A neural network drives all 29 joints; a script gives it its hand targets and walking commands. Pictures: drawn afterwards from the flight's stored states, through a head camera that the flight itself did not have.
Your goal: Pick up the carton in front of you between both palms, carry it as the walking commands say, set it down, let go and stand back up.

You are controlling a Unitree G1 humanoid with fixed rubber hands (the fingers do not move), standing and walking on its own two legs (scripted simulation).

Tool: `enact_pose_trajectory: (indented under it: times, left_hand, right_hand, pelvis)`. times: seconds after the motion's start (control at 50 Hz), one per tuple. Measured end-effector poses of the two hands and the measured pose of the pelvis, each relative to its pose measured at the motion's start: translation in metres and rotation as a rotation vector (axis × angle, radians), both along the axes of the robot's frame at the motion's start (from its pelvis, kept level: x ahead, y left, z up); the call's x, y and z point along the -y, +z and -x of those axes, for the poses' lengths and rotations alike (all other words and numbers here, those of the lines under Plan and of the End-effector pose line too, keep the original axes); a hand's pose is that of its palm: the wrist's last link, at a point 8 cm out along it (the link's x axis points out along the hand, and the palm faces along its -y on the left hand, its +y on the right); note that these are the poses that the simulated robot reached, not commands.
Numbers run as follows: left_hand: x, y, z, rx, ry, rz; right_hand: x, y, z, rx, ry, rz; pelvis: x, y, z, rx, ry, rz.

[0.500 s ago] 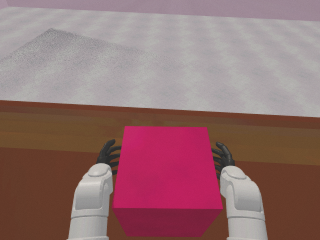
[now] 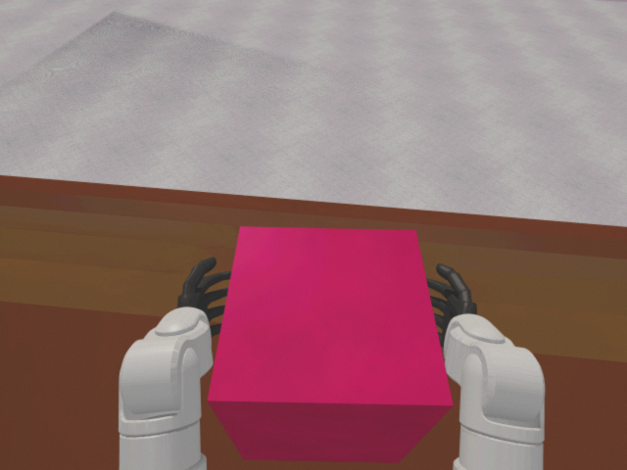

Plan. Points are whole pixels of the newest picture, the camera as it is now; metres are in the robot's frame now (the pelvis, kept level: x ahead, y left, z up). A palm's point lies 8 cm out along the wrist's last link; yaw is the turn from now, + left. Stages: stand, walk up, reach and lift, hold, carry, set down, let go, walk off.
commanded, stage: carry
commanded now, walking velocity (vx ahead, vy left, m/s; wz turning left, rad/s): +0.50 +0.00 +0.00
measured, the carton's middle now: (324, 352) +0.27 +0.01 +0.03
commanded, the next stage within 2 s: none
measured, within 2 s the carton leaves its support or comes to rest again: neither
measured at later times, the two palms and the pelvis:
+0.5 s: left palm (255, 137) +0.64 +0.14 +0.11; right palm (422, 148) +0.63 -0.16 +0.10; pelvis +0.32 +0.00 -0.02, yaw +0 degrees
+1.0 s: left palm (289, 65) +1.00 +0.12 +0.09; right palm (411, 74) +0.97 -0.18 +0.09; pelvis +0.62 -0.01 -0.02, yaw -1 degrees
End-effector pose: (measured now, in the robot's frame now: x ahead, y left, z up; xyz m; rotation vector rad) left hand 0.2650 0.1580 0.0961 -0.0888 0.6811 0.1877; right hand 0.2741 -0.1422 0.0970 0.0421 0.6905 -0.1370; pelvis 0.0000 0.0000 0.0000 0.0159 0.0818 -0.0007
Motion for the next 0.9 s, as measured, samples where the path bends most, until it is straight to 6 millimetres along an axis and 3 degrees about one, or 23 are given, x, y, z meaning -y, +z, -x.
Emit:
enact_pose_trajectory:
  times: [0.06,0.14,0.22,0.28,0.42,0.52,0.56,0.66,0.8,0.9]
  left_hand:
    - [-0.009,-0.012,-0.049,0.009,-0.027,0.008]
    - [-0.007,-0.020,-0.098,-0.073,-0.069,0.015]
    - [-0.002,-0.012,-0.148,-0.075,-0.119,0.001]
    - [0.001,-0.001,-0.189,-0.031,-0.127,0.002]
    - [0.005,0.017,-0.297,0.062,-0.090,-0.019]
    - [0.015,0.008,-0.387,0.053,-0.069,-0.080]
    - [0.015,0.000,-0.416,0.007,-0.053,-0.103]
    - [0.014,-0.014,-0.476,-0.112,-0.028,-0.099]
    - [0.018,0.000,-0.578,-0.072,-0.021,-0.079]
    - [0.025,0.006,-0.658,-0.022,-0.058,-0.063]
  right_hand:
    - [-0.009,-0.010,-0.040,0.009,-0.025,0.010]
    - [-0.008,-0.020,-0.074,-0.073,-0.075,0.011]
    - [-0.003,-0.012,-0.111,-0.076,-0.118,0.006]
    - [-0.001,0.000,-0.150,-0.033,-0.127,0.005]
    - [0.005,0.017,-0.274,0.060,-0.071,0.010]
    - [0.015,0.002,-0.380,0.054,0.011,0.028]
    - [0.015,-0.009,-0.417,0.011,0.049,0.033]
    - [0.012,-0.019,-0.489,-0.104,0.091,0.049]
    - [0.017,-0.007,-0.585,-0.066,0.066,0.036]
    - [0.025,-0.001,-0.649,-0.020,0.013,0.038]
  pelvis:
    - [-0.015,-0.014,-0.040,0.016,-0.025,-0.007]
    - [-0.027,-0.003,-0.081,0.003,-0.049,0.008]
    - [-0.033,0.011,-0.125,-0.009,-0.049,0.029]
    - [-0.032,0.016,-0.161,-0.011,-0.041,0.040]
    - [-0.018,0.005,-0.257,0.002,-0.020,0.031]
    - [0.003,-0.022,-0.333,0.034,0.007,0.021]
    - [0.009,-0.024,-0.355,0.036,0.007,0.025]
    - [0.023,-0.008,-0.404,0.020,0.010,0.002]
    - [0.027,0.002,-0.481,-0.007,-0.003,-0.016]
    - [0.019,-0.005,-0.550,-0.012,-0.018,0.000]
